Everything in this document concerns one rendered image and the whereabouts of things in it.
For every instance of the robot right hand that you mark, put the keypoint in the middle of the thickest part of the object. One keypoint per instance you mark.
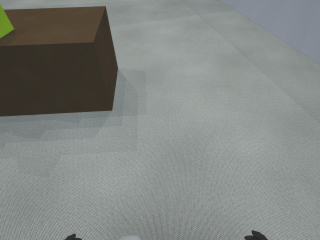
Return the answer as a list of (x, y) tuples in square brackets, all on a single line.
[(256, 236)]

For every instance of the pedestal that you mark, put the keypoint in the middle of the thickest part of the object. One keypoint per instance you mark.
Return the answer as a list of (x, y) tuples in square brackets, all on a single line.
[(57, 60)]

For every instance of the carton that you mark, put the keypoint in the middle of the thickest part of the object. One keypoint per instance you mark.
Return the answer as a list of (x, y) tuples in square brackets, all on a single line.
[(5, 24)]

